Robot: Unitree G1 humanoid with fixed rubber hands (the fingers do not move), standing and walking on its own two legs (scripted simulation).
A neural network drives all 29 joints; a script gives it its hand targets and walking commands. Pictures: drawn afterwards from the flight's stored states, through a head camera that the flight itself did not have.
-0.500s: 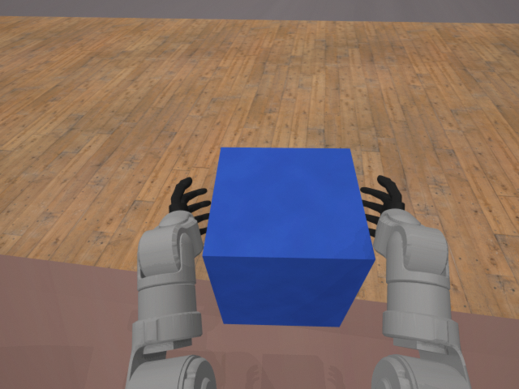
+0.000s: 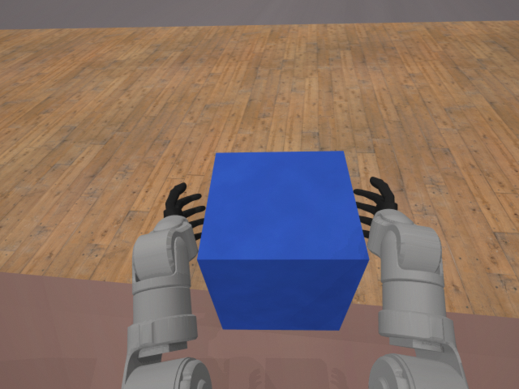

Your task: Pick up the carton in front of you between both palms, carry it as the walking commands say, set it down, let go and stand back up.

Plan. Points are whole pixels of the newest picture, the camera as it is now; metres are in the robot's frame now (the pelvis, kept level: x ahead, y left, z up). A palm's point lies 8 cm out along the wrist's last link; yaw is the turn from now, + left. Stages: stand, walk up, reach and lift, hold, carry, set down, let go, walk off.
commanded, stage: carry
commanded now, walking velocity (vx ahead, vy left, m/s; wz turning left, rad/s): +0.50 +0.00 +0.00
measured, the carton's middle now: (279, 245) +0.34 +0.00 +0.04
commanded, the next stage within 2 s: none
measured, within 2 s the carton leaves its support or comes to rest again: neither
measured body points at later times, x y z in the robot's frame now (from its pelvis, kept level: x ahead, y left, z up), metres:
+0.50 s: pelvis +0.22 +0.02 -0.03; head +0.23 +0.02 +0.42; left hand +0.56 +0.18 +0.07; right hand +0.57 -0.14 +0.07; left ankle +0.34 +0.08 -0.77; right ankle +0.02 -0.07 -0.72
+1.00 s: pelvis +0.50 +0.03 -0.05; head +0.51 +0.04 +0.40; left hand +0.85 +0.18 +0.05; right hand +0.83 -0.14 +0.06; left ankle +0.34 +0.08 -0.76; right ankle +0.66 -0.07 -0.75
